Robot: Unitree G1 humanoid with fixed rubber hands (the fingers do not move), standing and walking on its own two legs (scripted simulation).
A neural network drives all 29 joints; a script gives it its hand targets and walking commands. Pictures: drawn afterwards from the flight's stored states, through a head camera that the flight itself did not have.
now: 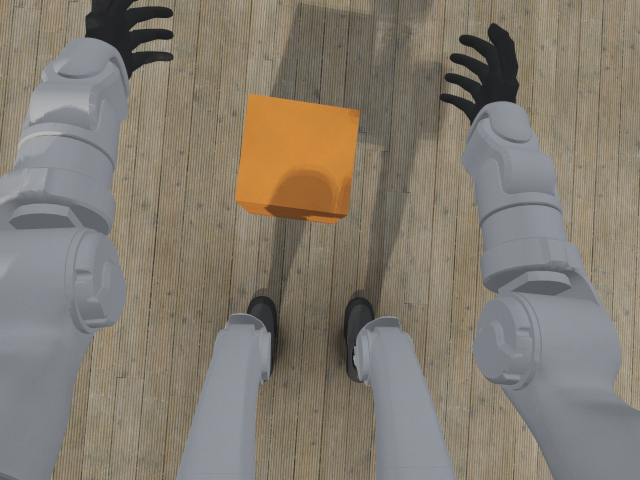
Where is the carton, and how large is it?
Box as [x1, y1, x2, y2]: [235, 94, 359, 223]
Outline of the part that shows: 249,94 235,200 250,213 333,223 346,215 348,208 359,110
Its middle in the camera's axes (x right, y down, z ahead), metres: -0.05 -0.15 +0.84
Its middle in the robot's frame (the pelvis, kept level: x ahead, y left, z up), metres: +0.53 +0.03 -0.52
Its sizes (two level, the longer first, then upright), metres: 0.210 0.200 0.250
